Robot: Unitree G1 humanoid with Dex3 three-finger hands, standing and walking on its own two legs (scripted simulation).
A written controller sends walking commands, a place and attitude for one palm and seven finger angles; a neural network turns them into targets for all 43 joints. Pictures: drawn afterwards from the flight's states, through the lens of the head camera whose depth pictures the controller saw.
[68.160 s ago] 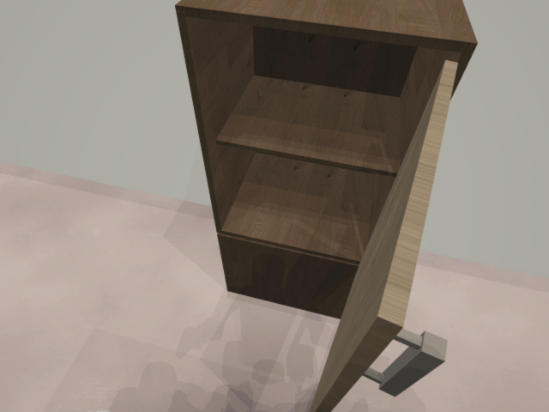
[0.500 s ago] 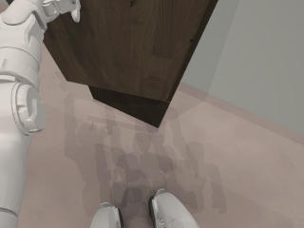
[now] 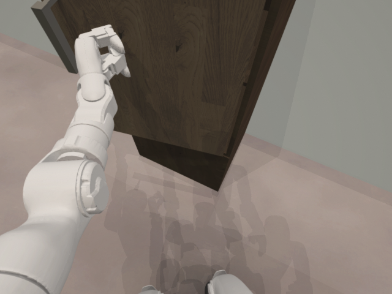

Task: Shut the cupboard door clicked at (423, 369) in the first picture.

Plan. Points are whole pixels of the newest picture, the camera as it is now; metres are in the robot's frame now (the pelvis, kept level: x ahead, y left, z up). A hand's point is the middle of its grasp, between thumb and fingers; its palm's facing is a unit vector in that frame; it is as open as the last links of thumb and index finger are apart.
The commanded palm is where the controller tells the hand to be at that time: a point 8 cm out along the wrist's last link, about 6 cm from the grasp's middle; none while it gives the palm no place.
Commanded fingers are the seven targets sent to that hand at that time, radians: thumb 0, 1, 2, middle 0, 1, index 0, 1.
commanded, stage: pull the fist back off the door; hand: left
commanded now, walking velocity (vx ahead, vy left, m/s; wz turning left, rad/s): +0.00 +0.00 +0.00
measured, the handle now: (64, 35) +0.65 +0.18 +0.12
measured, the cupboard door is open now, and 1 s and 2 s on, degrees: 12 12 12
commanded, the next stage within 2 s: draw the hand back to the body in 0.36 s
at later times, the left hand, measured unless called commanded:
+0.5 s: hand (126, 84) +0.49 +0.05 +0.13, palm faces +0.08 -1.00 -0.03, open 3.1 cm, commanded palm +0.45 +0.11 +0.13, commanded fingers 0.00 0.90 0.90 -1.30 -1.50 -1.30 -1.50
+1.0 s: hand (59, 143) +0.36 +0.14 +0.16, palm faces +0.09 -1.00 -0.02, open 3.1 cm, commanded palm +0.31 +0.20 +0.17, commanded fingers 0.00 0.90 0.90 -1.11 -1.29 -1.11 -1.29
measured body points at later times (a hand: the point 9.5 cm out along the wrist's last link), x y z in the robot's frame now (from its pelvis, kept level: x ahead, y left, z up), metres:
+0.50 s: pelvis -0.02 +0.00 +0.00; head +0.06 +0.00 +0.45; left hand +0.48 +0.11 +0.13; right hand +0.03 -0.25 -0.12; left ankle -0.02 +0.12 -0.70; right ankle -0.01 -0.10 -0.70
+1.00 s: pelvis -0.01 +0.01 +0.03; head -0.01 -0.02 +0.48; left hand +0.35 +0.20 +0.16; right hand +0.12 -0.25 -0.08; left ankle -0.02 +0.12 -0.70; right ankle -0.01 -0.10 -0.70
